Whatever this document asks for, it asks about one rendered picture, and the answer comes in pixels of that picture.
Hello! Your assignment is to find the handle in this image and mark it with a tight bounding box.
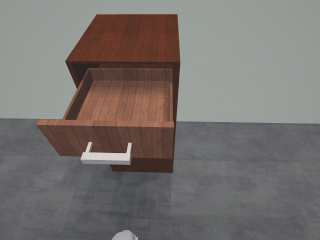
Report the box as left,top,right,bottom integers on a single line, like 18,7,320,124
80,142,132,165

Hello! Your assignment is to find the drawer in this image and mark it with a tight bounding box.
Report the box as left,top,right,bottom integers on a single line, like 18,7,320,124
36,68,174,159

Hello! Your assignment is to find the cabinet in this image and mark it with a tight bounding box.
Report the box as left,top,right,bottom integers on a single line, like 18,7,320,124
65,14,181,173

